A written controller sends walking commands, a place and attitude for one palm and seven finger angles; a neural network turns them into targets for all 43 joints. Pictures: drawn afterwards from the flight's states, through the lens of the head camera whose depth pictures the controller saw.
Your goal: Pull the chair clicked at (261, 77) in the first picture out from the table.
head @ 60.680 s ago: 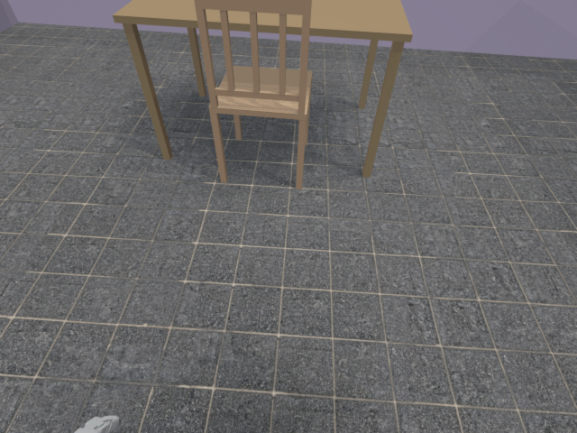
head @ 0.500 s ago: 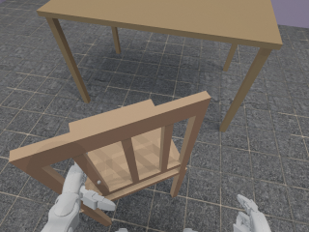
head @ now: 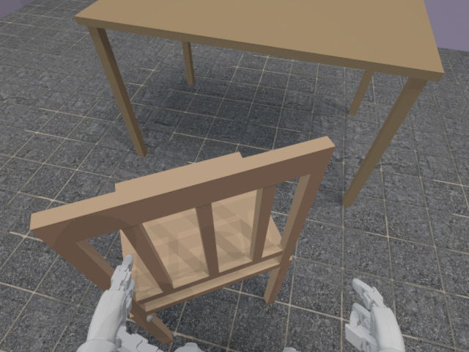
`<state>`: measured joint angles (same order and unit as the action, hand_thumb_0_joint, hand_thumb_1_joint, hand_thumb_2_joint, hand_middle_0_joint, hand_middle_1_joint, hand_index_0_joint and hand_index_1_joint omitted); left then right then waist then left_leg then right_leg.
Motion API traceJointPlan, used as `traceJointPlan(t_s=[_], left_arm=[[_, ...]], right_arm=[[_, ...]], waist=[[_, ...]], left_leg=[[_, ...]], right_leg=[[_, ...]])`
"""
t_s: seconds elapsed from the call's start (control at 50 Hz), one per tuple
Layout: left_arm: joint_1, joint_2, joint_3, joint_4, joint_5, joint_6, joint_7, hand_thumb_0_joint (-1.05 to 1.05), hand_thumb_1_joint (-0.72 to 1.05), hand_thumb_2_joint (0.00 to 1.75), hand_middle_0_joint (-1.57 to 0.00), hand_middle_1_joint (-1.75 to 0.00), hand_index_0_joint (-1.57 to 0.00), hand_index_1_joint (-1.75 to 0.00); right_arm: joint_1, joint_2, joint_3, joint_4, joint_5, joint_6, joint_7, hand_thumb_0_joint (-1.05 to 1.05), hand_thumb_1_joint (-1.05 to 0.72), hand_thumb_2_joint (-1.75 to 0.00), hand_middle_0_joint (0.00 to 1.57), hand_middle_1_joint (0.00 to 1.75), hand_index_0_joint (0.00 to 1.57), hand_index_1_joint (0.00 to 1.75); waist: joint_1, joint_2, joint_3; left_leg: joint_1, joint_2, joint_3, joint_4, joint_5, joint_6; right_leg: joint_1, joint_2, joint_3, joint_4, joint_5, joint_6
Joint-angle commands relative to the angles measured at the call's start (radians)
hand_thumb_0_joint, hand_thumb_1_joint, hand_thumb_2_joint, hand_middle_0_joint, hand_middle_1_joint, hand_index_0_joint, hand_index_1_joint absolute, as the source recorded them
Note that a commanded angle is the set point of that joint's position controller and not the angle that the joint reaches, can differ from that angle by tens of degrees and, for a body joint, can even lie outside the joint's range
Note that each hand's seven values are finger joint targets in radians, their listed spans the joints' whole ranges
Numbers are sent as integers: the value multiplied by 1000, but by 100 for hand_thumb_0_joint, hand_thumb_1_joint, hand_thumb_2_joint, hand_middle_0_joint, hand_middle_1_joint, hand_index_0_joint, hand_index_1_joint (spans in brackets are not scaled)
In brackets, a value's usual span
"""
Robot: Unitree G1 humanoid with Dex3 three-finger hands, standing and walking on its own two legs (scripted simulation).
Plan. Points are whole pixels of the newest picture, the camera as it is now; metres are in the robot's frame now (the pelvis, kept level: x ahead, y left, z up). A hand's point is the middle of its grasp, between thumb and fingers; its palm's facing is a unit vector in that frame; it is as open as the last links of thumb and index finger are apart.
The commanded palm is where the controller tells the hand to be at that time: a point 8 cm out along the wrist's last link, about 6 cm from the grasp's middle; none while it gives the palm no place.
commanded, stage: draw the fingers out of the gap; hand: left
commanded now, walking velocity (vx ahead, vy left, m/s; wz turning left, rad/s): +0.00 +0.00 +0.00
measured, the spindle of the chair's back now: (208, 242) +0.33 +0.06 -0.03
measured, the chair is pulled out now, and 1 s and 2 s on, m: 0.56 0.56 0.57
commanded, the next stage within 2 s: draw the hand back to the body in 0.12 s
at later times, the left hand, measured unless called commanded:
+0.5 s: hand (129, 333) +0.16 +0.15 +0.04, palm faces +0.01 -1.00 -0.05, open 17.4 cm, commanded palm +0.13 +0.22 +0.05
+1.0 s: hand (93, 316) +0.17 +0.18 +0.09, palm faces +0.04 -0.92 -0.39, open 15.1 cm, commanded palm +0.14 +0.26 +0.15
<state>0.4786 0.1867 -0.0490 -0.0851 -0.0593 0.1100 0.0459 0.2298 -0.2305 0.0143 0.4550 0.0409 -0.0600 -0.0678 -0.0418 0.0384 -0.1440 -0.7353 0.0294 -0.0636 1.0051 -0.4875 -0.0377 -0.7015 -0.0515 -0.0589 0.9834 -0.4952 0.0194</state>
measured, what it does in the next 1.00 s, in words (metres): stands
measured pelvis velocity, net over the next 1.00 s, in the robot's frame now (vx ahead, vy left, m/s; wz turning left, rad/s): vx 0.01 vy -0.01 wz -0.02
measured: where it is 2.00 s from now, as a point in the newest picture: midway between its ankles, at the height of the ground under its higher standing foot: outside the picture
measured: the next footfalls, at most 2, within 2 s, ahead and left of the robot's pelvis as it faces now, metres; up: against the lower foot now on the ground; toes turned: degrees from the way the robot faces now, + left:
none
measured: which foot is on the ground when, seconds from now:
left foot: down 0.00-1.00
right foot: down 0.00-1.00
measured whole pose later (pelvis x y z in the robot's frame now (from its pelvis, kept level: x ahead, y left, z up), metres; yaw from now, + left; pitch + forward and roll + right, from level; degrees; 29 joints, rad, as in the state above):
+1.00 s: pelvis +0.01 -0.01 +0.03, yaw -1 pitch +4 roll -1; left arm 0.72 0.40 0.06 -0.43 -0.09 0.06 0.07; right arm 0.22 -0.21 0.01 0.51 0.06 -0.08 -0.15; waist 0.00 0.06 -0.07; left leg -0.45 0.06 -0.05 0.83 -0.44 -0.05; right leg -0.43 -0.02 -0.05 0.81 -0.44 0.00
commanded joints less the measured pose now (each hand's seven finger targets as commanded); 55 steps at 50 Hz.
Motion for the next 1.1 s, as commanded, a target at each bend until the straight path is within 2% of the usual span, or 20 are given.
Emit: traceJointPlan(t_s=[0.0,0.04,0.1,0.18,0.22,0.24,0.26,0.3,0.34,0.46,0.52,0.6,0.66,0.72,0.74,0.76,0.78,0.8,0.86,1.08], left_arm=[[124,87,73,-216,7,-36,25,0,-55,20,0,0,0,0],[125,83,64,-231,10,-36,24,0,-55,20,0,0,0,0],[180,94,75,-265,16,-45,22,0,-55,20,0,0,0,0],[259,69,42,-337,13,-76,10,0,-55,20,0,0,0,0],[287,56,22,-343,18,-80,12,0,-55,20,0,0,0,0],[174,-2,22,-486,-92,-213,-23,0,-55,20,0,0,0,0],[216,54,68,-439,-90,-279,-40,0,-55,20,0,0,0,0],[236,98,116,-468,-109,-345,-56,0,-55,20,0,0,0,0],[208,90,114,-489,-122,-426,-84,0,-55,20,0,0,0,0],[185,125,186,-438,-170,-624,-184,0,-55,20,0,0,0,0],[223,166,236,-492,-194,-578,-203,0,-55,20,0,0,0,0],[204,183,291,-501,-237,-455,-207,0,-55,20,0,0,0,0],[189,192,324,-523,-259,-421,-198,0,-48,24,-1,-2,-1,-2],[148,216,358,-535,-271,-414,-192,0,-37,29,-2,-4,-2,-4],[223,420,420,-499,-82,-302,-49,0,-33,31,-3,-5,-3,-5],[203,314,348,-591,-63,-257,5,0,-30,32,-4,-5,-4,-5],[211,306,349,-584,-54,-227,35,0,-26,34,-4,-6,-4,-6],[206,310,352,-603,-40,-201,58,0,-22,36,-4,-7,-4,-7],[214,341,385,-599,-22,-163,106,0,-12,41,-6,-9,-6,-9],[78,428,478,-711,-8,-155,164,0,28,60,-12,-17,-12,-17]], right_arm=[[-62,-111,-62,-169,-3,-47,-12,0,-90,-90,20,30,20,30],[-60,-107,-61,-172,-4,-43,-14,0,-90,-90,20,30,20,30],[-65,-102,-67,-179,-5,-40,-18,0,-90,-90,20,30,20,30],[-63,-91,-70,-184,-1,-50,-20,0,-90,-90,20,30,20,30],[-61,-88,-72,-183,-2,-52,-20,0,-90,-90,20,30,20,30],[-52,-87,-70,-168,-5,-83,-21,0,-90,-90,20,30,20,30],[-51,-88,-80,-135,-8,-98,-22,0,-90,-90,20,30,20,30],[-49,-87,-84,-126,-6,-110,-23,0,-90,-90,20,30,20,30],[-51,-82,-85,-115,0,-126,-17,0,-90,-90,20,30,20,30],[-101,-74,-93,-81,6,-144,15,0,-90,-90,20,30,20,30],[-118,-78,-88,-117,21,-137,15,0,-90,-90,20,30,20,30],[-138,-80,-76,-127,37,-125,-11,0,-90,-90,20,30,20,30],[-124,-76,-69,-120,41,-136,-28,0,-90,-90,20,30,20,30],[-118,-74,-58,-104,42,-156,-37,0,-90,-90,20,30,20,30],[-107,-66,-57,-121,26,-109,-63,0,-90,-90,20,30,20,30],[-107,-50,-39,-154,18,-98,-69,0,-90,-90,20,30,20,30],[-106,-47,-42,-145,20,-94,-73,0,-90,-90,20,30,20,30],[-107,-49,-39,-137,17,-86,-76,0,-90,-90,20,30,20,30],[-113,-47,-30,-117,12,-68,-87,0,-90,-90,20,30,20,30],[-127,-70,-16,-53,-2,-136,-90,0,-90,-90,20,30,20,30]], waist=[[15,-27,-147],[6,-34,-129],[16,-32,-126],[19,27,-140],[11,1,-134],[-15,-35,-110],[8,-23,-156],[22,-9,-173],[16,24,-164],[33,19,-155],[53,72,-209],[44,8,-169],[43,-32,-130],[45,-6,-85],[113,15,-121],[80,29,-70],[77,1,-53],[79,65,-39],[82,56,3],[90,88,-26]], left_leg=[[99,-36,43,-134,262,58],[91,-37,44,-128,245,59],[74,-38,42,-123,241,60],[95,-39,44,-110,261,59],[85,-37,39,-104,269,60],[66,-43,30,-56,282,55],[66,-43,35,-39,284,55],[64,-40,33,-41,292,53],[68,-39,33,-32,279,50],[-25,-34,28,8,194,42],[39,-36,43,-45,169,46],[50,-36,37,-89,111,53],[69,-34,32,-118,99,53],[97,-34,30,-144,116,51],[151,-2,42,-185,121,39],[179,-12,49,-203,128,42],[199,-6,47,-210,136,40],[220,-9,57,-219,149,42],[284,-4,65,-251,195,45],[494,-5,63,-387,391,43]], right_leg=[[119,36,-28,-145,265,-28],[103,36,-25,-147,256,-24],[99,38,-28,-139,239,-30],[78,39,-34,-122,248,-33],[72,40,-39,-115,257,-32],[20,49,-54,-96,282,-32],[26,49,-43,-78,283,-34],[34,49,-41,-66,279,-38],[-2,53,-39,-52,248,-38],[-40,54,-20,-14,154,-41],[49,47,-6,-69,126,-39],[100,45,0,-146,58,-29],[110,46,2,-186,29,-23],[127,47,2,-215,44,-26],[184,12,74,-262,53,-49],[187,1,48,-285,77,-42],[189,1,40,-297,93,-40],[214,5,46,-310,114,-44],[260,7,32,-337,190,-43],[460,7,9,-396,454,-41]])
